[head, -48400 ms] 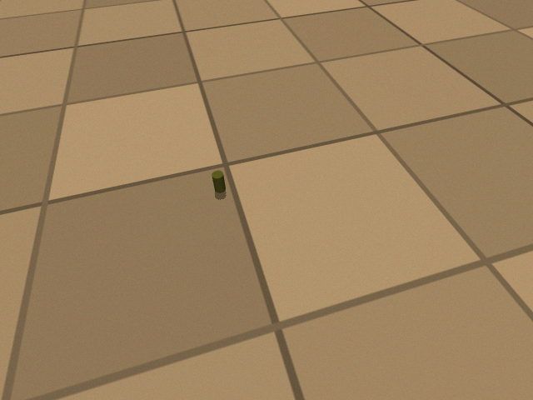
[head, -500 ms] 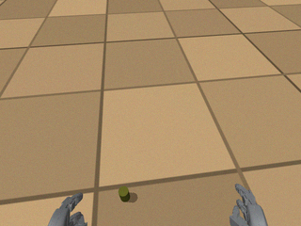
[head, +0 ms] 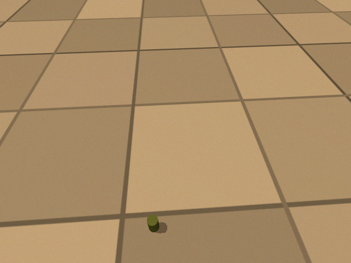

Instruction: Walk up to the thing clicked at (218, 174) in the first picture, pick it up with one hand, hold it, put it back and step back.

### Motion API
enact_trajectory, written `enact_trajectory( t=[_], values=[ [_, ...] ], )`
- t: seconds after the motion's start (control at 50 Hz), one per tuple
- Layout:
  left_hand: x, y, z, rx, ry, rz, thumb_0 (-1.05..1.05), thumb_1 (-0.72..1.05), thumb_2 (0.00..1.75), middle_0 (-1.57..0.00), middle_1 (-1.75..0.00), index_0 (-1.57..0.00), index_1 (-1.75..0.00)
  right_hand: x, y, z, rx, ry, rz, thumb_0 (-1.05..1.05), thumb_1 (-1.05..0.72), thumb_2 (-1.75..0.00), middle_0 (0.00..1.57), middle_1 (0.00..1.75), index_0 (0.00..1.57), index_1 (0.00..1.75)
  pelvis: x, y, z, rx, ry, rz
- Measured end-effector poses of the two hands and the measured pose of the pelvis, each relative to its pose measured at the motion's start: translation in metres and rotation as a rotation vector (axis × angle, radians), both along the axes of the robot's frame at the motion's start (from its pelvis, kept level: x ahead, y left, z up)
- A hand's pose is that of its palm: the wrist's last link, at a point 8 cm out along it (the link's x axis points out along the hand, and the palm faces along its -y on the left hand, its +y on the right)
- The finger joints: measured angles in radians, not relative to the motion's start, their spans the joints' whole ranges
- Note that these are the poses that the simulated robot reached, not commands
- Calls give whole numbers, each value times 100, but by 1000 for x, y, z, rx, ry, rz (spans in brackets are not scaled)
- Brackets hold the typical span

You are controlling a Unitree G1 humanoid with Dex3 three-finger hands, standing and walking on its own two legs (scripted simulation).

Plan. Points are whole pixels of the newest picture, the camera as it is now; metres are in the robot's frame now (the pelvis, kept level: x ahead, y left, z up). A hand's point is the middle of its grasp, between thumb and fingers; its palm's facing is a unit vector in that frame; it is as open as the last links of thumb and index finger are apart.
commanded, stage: stand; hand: left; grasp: from above
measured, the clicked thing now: (153, 223) +0.44 +0.16 -0.71
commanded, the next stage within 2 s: none
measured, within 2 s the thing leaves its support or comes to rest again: neither
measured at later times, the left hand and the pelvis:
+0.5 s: hand out of the picture +0.03 +0.23 -0.15, palm faces +0.04 -0.94 -0.34, open 7.4 cm; pelvis -0.01 -0.01 +0.02, yaw +0 degrees
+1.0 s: hand out of the picture +0.07 +0.23 -0.14, palm faces +0.02 -0.94 -0.33, open 7.4 cm; pelvis +0.01 -0.01 +0.02, yaw +0 degrees
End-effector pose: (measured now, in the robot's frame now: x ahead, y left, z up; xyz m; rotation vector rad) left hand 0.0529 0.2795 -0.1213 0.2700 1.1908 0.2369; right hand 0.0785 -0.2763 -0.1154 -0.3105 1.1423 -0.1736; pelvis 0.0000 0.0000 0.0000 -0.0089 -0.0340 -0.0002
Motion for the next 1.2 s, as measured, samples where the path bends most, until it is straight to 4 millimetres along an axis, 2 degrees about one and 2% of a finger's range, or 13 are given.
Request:
enact_trajectory(
  t=[0.14, 0.32, 0.78, 1.2],
  values=[
    [-27, -3, 2, -12, 85, 35, 1, 91, 90, -20, -30, -20, -30, -12, 5, 0, 22, 52, -21, 0, -90, -90, 20, 30, 20, 30, -1, 0, 10, 3, -27, 5],
    [-34, -3, 8, -4, 109, 41, 1, 91, 90, -20, -30, -20, -30, -19, 1, 1, 31, 78, -33, 0, -90, -90, 20, 30, 20, 30, -4, -3, 15, 7, -42, 8],
    [-8, -5, 14, 4, 91, 15, 1, 91, 90, -20, -30, -20, -30, -23, -21, 6, 7, 117, -42, 0, -90, -90, 20, 29, 20, 30, -1, -12, 19, 6, -31, 6],
    [22, -3, 19, 7, 58, 0, 1, 91, 90, -20, -30, -20, -30, 0, -25, 9, 2, 90, -32, 0, -90, -90, 20, 30, 20, 30, 10, -13, 20, 8, -19, 0]
  ],
)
